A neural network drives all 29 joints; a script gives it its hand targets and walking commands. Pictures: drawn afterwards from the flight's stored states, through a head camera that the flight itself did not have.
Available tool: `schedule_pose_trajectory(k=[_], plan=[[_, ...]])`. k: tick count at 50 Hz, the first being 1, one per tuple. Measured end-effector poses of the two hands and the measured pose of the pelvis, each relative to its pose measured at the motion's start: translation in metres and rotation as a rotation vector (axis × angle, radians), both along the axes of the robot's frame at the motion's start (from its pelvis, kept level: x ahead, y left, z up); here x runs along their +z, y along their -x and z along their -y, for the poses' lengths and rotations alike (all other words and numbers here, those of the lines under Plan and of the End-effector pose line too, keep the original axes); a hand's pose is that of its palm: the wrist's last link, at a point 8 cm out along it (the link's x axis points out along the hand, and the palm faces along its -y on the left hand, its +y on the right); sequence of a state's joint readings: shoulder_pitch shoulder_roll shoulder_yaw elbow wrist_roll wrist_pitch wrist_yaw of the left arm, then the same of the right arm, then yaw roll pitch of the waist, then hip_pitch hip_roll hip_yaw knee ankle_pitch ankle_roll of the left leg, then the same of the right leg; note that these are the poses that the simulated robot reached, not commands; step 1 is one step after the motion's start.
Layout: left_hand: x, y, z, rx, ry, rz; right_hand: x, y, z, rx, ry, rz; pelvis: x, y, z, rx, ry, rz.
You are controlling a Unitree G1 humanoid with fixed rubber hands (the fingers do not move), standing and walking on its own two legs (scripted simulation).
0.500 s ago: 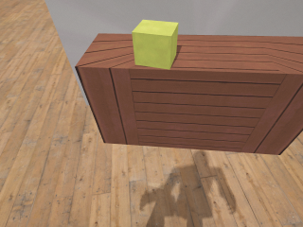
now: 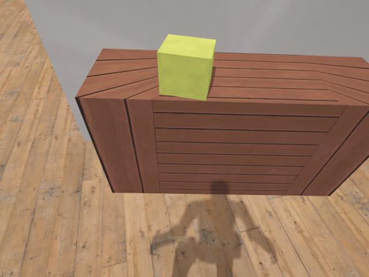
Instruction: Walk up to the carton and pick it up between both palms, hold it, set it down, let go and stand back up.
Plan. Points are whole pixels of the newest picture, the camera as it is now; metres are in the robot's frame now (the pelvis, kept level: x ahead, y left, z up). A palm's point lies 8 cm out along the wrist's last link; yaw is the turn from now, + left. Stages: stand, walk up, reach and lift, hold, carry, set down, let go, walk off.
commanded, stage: walk up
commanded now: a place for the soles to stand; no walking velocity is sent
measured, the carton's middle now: (187, 67) +0.84 +0.00 +0.03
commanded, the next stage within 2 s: none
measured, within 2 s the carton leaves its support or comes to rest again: neither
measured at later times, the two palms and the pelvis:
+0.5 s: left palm (56, 254) +0.22 +0.34 -0.15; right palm (305, 269) +0.16 -0.26 -0.10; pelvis +0.15 +0.06 -0.02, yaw -2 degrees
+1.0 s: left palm (78, 189) +0.39 +0.33 -0.12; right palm (289, 252) +0.21 -0.25 -0.12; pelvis +0.23 +0.06 -0.02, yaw -7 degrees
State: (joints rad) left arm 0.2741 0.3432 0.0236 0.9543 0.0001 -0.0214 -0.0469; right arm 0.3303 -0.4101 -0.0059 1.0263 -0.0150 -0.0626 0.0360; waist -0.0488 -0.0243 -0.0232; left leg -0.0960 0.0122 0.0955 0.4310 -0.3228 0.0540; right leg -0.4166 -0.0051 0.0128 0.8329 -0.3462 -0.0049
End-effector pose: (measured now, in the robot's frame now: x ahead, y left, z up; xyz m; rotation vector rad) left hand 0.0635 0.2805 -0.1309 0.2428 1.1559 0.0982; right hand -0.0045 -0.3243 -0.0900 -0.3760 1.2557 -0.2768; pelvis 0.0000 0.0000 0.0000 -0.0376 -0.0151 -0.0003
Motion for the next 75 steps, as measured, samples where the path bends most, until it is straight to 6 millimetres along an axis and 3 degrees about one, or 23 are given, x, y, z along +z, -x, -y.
schedule_pose_trajectory(k=[6,8,15,23,27,33,39,43,48,56,67,75], plan=[[0.001,-0.089,0.013,-0.086,-0.031,0.115,-0.026,-0.016,0.003,-0.059,-0.032,-0.018,-0.018,-0.036,0.007,-0.048,-0.031,0.001],[0.0,-0.108,0.015,-0.095,-0.04,0.153,-0.036,-0.027,0.002,-0.066,-0.044,-0.013,-0.023,-0.048,0.009,-0.062,-0.021,0.021],[0.005,-0.128,-0.007,-0.047,-0.06,0.152,-0.029,-0.094,-0.013,0.001,-0.054,0.04,-0.019,-0.089,-0.005,-0.053,-0.011,0.049],[-0.016,-0.143,-0.052,-0.014,-0.022,0.039,-0.02,-0.16,-0.057,0.06,-0.029,0.066,-0.022,-0.14,-0.05,-0.043,0.002,0.01],[-0.011,-0.171,-0.064,-0.039,-0.019,0.016,-0.005,-0.174,-0.069,0.021,-0.008,0.071,-0.012,-0.163,-0.063,-0.048,0.019,-0.007],[-0.001,-0.23,-0.065,-0.099,-0.008,0.06,0.006,-0.18,-0.076,-0.036,0.02,0.058,-0.004,-0.19,-0.071,-0.069,0.017,-0.003],[0.01,-0.296,-0.051,-0.159,-0.017,0.152,-0.006,-0.186,-0.075,-0.072,-0.002,0.037,-0.009,-0.21,-0.067,-0.091,-0.009,-0.01],[0.005,-0.325,-0.039,-0.186,-0.041,0.194,-0.03,-0.19,-0.068,-0.114,-0.023,0.039,-0.024,-0.221,-0.059,-0.116,-0.03,0.018],[0.01,-0.329,-0.044,-0.166,-0.053,0.21,-0.033,-0.206,-0.074,-0.111,-0.033,0.059,-0.023,-0.228,-0.06,-0.119,-0.018,0.045],[-0.004,-0.312,-0.067,-0.106,-0.033,0.113,-0.021,-0.218,-0.089,-0.055,0.002,0.039,-0.019,-0.233,-0.078,-0.101,-0.004,0.029],[-0.015,-0.282,-0.069,-0.084,-0.041,-0.003,-0.015,-0.258,-0.08,-0.044,0.008,0.136,-0.018,-0.229,-0.076,-0.129,-0.032,0.019],[-0.011,-0.27,-0.066,-0.075,-0.051,-0.024,-0.014,-0.264,-0.073,-0.038,0.004,0.149,-0.014,-0.22,-0.07,-0.129,-0.041,0.016]])
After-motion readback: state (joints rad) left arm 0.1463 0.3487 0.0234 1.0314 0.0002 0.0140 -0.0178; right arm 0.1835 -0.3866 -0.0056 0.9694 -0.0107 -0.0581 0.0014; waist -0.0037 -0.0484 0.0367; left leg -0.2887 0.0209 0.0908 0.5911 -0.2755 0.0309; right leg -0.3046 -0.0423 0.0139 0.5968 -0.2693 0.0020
